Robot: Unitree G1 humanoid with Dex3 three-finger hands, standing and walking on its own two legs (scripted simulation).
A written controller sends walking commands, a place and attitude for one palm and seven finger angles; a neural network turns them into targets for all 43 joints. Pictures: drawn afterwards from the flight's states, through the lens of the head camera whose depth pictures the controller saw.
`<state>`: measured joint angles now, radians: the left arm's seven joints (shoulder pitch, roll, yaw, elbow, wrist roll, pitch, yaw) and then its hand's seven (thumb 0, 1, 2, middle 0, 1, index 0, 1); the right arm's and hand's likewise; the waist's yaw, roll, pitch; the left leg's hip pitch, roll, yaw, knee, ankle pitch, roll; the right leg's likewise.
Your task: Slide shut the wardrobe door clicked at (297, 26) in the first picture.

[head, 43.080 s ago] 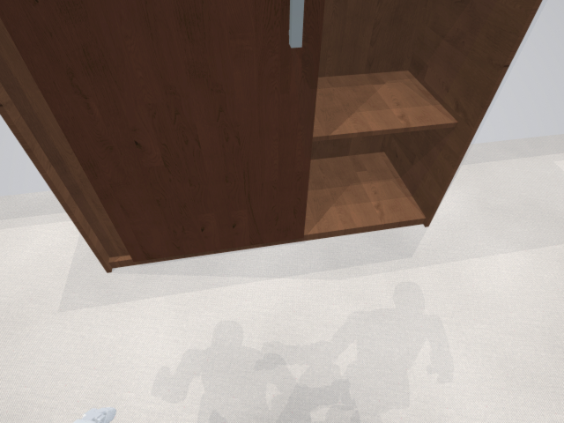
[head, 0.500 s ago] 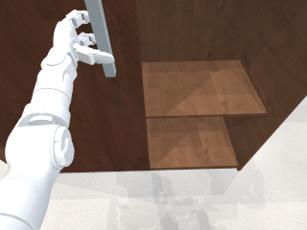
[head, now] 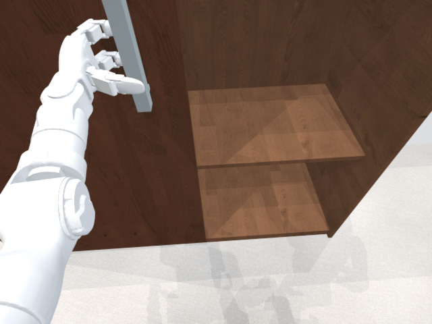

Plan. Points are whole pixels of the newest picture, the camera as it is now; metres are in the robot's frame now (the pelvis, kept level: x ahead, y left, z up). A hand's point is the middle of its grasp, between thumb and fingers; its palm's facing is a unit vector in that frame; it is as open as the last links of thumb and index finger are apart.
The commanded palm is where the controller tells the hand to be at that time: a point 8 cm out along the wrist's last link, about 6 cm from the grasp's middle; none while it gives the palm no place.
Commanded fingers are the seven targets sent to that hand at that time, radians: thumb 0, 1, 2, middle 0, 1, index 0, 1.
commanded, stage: move the hooked fingers beside the handle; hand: left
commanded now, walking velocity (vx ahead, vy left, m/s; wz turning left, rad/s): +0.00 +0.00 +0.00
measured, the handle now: (133, 52) +0.53 +0.13 +0.24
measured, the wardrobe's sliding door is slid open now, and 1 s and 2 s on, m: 0.60 0.60 0.60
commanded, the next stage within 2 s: feel for the door with the fingertips in 1.86 s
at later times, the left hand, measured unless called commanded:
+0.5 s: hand (114, 62) +0.49 +0.15 +0.24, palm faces -0.02 -1.00 +0.01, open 13.4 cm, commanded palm +0.48 +0.24 +0.24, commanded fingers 0.00 -0.50 0.30 -0.30 -1.20 -0.30 -1.20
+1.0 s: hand (82, 70) +0.49 +0.21 +0.23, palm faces +0.06 -1.00 -0.05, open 13.8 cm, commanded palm +0.47 +0.25 +0.24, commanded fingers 0.00 -0.50 0.30 -0.30 -1.20 -0.30 -1.20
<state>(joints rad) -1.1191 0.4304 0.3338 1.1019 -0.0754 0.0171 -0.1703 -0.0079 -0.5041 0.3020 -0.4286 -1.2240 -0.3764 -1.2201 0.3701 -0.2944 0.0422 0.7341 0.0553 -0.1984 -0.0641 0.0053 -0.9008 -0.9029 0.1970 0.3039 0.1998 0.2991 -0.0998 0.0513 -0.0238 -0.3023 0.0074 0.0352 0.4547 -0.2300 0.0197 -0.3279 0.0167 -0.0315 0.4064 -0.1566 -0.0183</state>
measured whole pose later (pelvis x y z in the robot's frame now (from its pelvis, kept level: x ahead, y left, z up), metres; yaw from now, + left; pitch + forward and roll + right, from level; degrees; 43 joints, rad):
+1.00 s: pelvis +0.01 +0.00 +0.00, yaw +0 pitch +4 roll -1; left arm -0.99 0.52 0.34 0.97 -0.10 0.07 -0.23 -0.01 -0.50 0.30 -0.34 -1.21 -0.34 -1.21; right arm 0.38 -0.30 0.03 0.71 0.07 -0.16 -0.08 0.01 -0.90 -0.90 0.20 0.30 0.20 0.30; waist -0.07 0.05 -0.01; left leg -0.26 0.01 0.04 0.43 -0.24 0.02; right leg -0.28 0.02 -0.03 0.37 -0.16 -0.02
